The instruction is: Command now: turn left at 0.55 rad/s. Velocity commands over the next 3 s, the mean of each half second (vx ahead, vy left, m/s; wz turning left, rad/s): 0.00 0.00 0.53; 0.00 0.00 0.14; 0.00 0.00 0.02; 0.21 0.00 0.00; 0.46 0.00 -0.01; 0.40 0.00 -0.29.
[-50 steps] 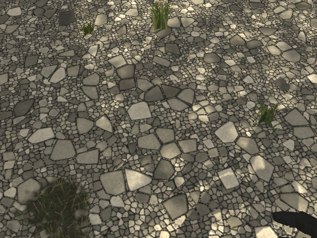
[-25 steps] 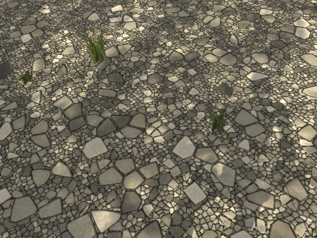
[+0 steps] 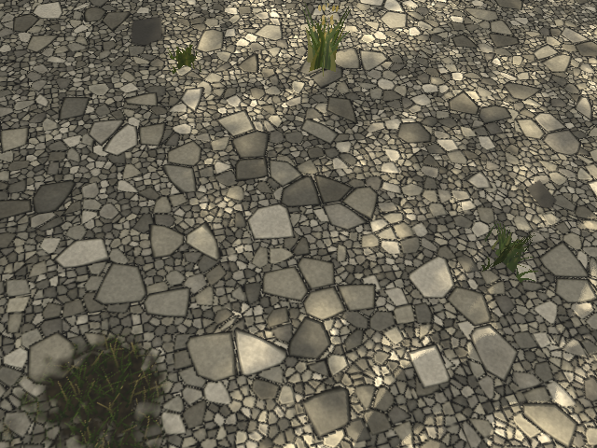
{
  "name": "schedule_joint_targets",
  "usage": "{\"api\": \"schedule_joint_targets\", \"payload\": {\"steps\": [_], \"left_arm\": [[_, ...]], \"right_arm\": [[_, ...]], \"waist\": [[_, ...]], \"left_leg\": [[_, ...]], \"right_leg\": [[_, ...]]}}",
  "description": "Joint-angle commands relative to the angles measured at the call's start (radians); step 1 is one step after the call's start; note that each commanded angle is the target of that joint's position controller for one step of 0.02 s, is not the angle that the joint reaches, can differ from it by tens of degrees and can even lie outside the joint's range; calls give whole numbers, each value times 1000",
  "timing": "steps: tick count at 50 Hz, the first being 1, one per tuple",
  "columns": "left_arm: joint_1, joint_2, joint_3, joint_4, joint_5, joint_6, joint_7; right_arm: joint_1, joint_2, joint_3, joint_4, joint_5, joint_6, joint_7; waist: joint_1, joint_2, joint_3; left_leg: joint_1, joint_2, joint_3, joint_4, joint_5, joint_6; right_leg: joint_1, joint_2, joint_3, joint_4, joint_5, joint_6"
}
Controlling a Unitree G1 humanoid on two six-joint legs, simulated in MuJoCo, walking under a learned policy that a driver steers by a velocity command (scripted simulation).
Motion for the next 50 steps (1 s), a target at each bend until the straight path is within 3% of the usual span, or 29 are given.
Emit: {"api": "schedule_joint_targets", "payload": {"steps": [1, 7, 12, 15, 16, 17, 18, 19, 20, 21, 22, 24, 28, 30, 33, 34, 35, 36, 37, 38, 40, 42, 50], "left_arm": [[-25, 57, 12, -68, -4, -20, 3], [-49, 57, 7, -78, -6, -37, -10], [-25, 71, 9, -82, -15, -65, -32], [49, 74, 14, -65, -18, -80, -48], [77, 102, 23, -58, -11, -81, -48], [77, 167, 34, -71, 6, -73, -41], [68, 205, 38, -68, 39, -65, -43], [46, 150, 25, -90, 31, -68, -42], [6, 98, 8, -102, 21, -66, -37], [-23, 81, 2, -106, 9, -62, -35], [-27, 75, -3, -105, -3, -59, -32], [1, 79, -8, -93, 0, -51, -28], [13, 95, -7, -84, 1, -37, -28], [30, 117, -3, -75, -5, -31, -35], [40, 102, -17, -58, -25, -28, -42], [88, 79, -28, -39, -20, -38, -46], [107, 36, -45, -45, 17, -51, -53], [114, -7, -57, -55, 21, -57, -51], [72, 45, -50, -45, 25, -54, -46], [45, 53, -48, -41, 24, -53, -47], [52, 72, -42, -22, 19, -45, -40], [64, 61, -45, -7, 11, -45, -40], [94, 62, -45, 68, 6, -47, -33]], "right_arm": [[-14, -165, -42, -78, 4, -10, -16], [-26, -193, -55, -105, 2, 6, -19], [-56, -195, -59, -132, 6, 18, -8], [-97, -183, -56, -152, 24, 30, -13], [-86, -160, -50, -158, 25, 32, -18], [-25, -102, -35, -157, 9, 30, -15], [-14, -135, -48, -184, 16, 21, -13], [15, -212, -70, -163, -1, 13, -12], [17, -229, -81, -139, 6, 16, -10], [27, -200, -78, -116, 6, 26, -13], [22, -175, -71, -114, 3, 33, -15], [-2, -121, -53, -125, 10, 35, -11], [-53, -64, -22, -150, 1, 30, -5], [-60, -68, -18, -152, 3, 29, -1], [18, -74, -23, -111, 0, 25, 5], [19, -100, -24, -118, -9, 24, 2], [43, -167, -33, -131, -18, 24, -8], [-26, -147, -21, -121, -36, 20, -3], [-87, -77, -6, -147, -32, 9, 7], [-77, -55, 1, -132, -38, -1, 12], [-50, -87, -4, -119, -33, -14, 13], [-26, -73, 3, -106, -29, -20, 9], [-25, -56, 6, -87, -24, -17, 6]], "waist": [[3, 136, -123], [-16, 181, -89], [-16, 195, -119], [35, 190, -136], [38, 158, -148], [-4, -49, -181], [-28, -269, -124], [-19, -183, -125], [-27, -119, -107], [-35, -85, -89], [-23, -85, -76], [-5, -102, -74], [24, -153, -116], [41, -176, -116], [-2, -141, -100], [5, -95, -109], [31, 79, -162], [78, 260, -146], [52, 191, -109], [40, 173, -96], [23, 156, -53], [26, 133, -38], [23, 59, -45]], "left_leg": [[199, 231, -266, -120, 366, 155], [115, 204, -353, -121, 156, 157], [116, 195, -455, -60, 291, 158], [103, 148, -474, 7, 338, 108], [36, 107, -447, 53, 220, 63], [-85, 2, -310, 251, -104, 2], [-292, -127, -142, 443, -453, -56], [-311, -48, -143, 653, -440, -98], [-305, -34, -139, 726, -367, -115], [-306, -31, -131, 754, -312, -134], [-327, -35, -130, 775, -266, -148], [-300, -40, -90, 719, -226, -163], [-168, 18, -21, 410, -240, -168], [-83, 25, 24, 273, -225, -160], [99, 5, 62, -86, 42, -111], [209, 46, -5, -134, 156, -81], [322, 211, -190, -106, 425, -33], [155, 291, -241, -82, 382, 81], [96, 236, -211, -97, 224, 91], [92, 184, -175, -91, 119, 48], [64, 147, -153, -96, 75, 8], [59, 134, -138, -82, 110, -5], [83, 110, -113, -61, 180, -2]], "right_leg": [[-94, -3, 43, -78, 63, 16], [13, 16, 61, -318, 64, 31], [125, 43, 65, -460, 19, 8], [279, 47, 43, -720, 173, -24], [391, -19, 76, -789, 291, -50], [510, -226, 260, -803, 453, -131], [491, -383, 478, -814, 641, -315], [455, -427, 477, -810, 625, -380], [427, -356, 368, -795, 579, -343], [418, -284, 280, -784, 517, -295], [423, -261, 244, -780, 523, -284], [422, -219, 166, -782, 581, -287], [459, -216, 120, -761, 587, -292], [439, -228, 129, -757, 587, -299], [379, -205, 118, -709, 516, -251], [313, -184, 105, -695, 430, -186], [228, -110, 26, -565, 241, -102], [265, -63, -20, -623, 10, -49], [325, -67, -20, -634, 75, -19], [337, -60, -23, -654, 161, -13], [339, -59, -24, -655, 218, -10], [351, -64, -19, -671, 243, -14], [376, -70, -21, -691, 280, -4]]}}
